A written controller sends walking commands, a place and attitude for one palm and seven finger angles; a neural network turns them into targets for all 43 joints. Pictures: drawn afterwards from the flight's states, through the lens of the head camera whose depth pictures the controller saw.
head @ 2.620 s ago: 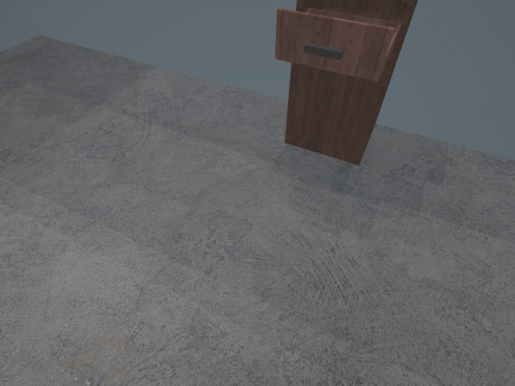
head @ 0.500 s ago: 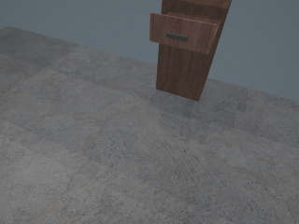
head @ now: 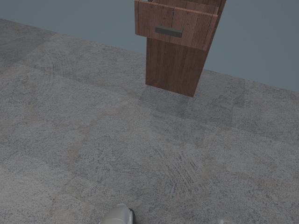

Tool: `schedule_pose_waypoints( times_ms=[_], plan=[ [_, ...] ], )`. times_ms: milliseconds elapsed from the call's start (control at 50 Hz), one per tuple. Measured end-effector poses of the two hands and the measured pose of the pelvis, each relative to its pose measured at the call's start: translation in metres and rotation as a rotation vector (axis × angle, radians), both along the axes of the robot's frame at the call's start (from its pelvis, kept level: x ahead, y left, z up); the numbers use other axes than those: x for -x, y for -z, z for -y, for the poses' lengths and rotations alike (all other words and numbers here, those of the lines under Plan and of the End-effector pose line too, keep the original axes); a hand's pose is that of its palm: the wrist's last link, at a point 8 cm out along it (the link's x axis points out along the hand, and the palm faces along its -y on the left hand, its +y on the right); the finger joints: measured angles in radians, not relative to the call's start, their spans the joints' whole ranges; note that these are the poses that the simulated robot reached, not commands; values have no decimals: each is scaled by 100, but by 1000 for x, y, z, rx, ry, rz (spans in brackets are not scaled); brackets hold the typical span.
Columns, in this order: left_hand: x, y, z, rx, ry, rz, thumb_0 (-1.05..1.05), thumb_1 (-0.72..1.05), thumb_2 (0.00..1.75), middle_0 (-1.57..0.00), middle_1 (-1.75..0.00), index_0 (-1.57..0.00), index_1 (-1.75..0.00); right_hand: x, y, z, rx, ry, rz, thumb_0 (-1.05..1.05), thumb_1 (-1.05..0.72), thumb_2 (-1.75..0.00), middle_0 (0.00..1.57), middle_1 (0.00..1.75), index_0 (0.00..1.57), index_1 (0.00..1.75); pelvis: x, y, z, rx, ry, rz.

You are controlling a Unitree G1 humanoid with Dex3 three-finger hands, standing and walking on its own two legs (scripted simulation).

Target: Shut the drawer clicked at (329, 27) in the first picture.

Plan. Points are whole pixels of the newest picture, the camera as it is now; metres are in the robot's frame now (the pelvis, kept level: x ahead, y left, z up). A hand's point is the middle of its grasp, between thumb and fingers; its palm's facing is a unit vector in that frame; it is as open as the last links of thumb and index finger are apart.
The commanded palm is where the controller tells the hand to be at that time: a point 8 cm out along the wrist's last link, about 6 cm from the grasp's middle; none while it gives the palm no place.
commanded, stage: walk to a spot facing it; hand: left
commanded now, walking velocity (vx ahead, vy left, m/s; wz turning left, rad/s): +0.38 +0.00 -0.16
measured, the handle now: (169, 29) +1.00 -0.01 +0.00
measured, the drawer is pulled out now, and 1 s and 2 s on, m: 0.28 0.28 0.28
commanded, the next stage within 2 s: take the last steps up to it in 0.46 s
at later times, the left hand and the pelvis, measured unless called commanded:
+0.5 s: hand (115, 152) +0.36 +0.16 -0.14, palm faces -0.19 -0.96 -0.20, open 7.4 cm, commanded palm none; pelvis +0.23 -0.01 +0.01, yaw -9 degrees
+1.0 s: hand (119, 132) +0.46 +0.16 -0.17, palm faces -0.18 -0.97 -0.15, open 7.3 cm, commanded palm none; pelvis +0.42 -0.02 +0.01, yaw -13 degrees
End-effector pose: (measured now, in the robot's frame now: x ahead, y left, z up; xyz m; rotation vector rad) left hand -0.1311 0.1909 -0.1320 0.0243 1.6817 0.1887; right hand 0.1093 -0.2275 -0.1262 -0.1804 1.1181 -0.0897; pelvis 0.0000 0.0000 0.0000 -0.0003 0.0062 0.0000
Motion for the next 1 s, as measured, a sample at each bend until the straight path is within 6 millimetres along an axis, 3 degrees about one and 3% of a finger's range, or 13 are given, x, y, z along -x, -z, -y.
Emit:
schedule_pose_waypoints(
  times_ms=[40,80,160,240,380,540,600,660,760,880,940,1000],
  plan=[
    [-25,13,-15,4,8,-6,1,90,90,-20,-30,-21,-30,-30,3,-7,21,2,57,1,-93,-90,20,30,20,30,-23,10,-10,10,12,9],
    [-62,20,-31,-7,29,31,1,91,90,-20,-30,-20,-30,-43,2,-13,27,18,66,1,-92,-90,20,30,20,30,-40,11,-15,1,27,19],
    [-161,15,-57,-37,89,198,1,91,90,-20,-30,-20,-30,-40,-3,-24,19,63,-8,0,-92,-90,20,30,20,30,-72,-3,-22,-6,48,21],
    [-258,-1,-66,-56,137,366,1,91,90,-19,-30,-20,-30,-30,-10,-18,37,135,-85,-1,-96,-90,21,30,20,30,-105,-15,-26,-13,64,10],
    [-390,-20,-51,-43,247,485,1,91,90,-19,-30,-20,-30,-15,-9,-15,2,238,-235,0,-94,-90,20,30,20,30,-167,-22,-19,-20,107,8],
    [-517,-11,-2,-36,386,544,1,91,90,-19,-30,-20,-30,-14,10,-13,-79,362,-424,1,-92,-90,20,30,20,30,-247,-4,19,-12,165,11],
    [-536,-10,11,-35,366,561,1,91,90,-19,-30,-20,-30,-38,11,-5,-87,361,-451,1,-91,-90,20,30,20,30,-269,-4,30,0,165,20],
    [-538,-13,14,-41,338,518,0,91,90,-20,-30,-20,-30,-84,7,9,-69,345,-396,1,-91,-90,20,30,20,30,-291,-12,33,10,170,18],
    [-540,-13,-1,-61,325,418,0,94,90,-20,-30,-20,-30,-177,-2,24,-43,316,-228,1,-91,-90,20,30,20,30,-326,-19,34,18,179,5],
    [-550,9,-20,-19,280,316,0,92,90,-20,-30,-20,-30,-262,-9,37,41,280,-102,2,-94,-90,20,30,20,30,-381,-9,19,45,193,17],
    [-566,17,-25,-5,291,270,1,92,90,-20,-30,-20,-30,-285,-11,33,63,288,-73,1,-93,-90,20,30,20,30,-404,-6,15,28,214,23],
    [-596,11,-23,5,311,276,1,92,90,-19,-30,-20,-30,-290,-16,24,51,314,-102,1,-93,-90,20,30,20,30,-425,-13,16,18,225,21]
  ],
)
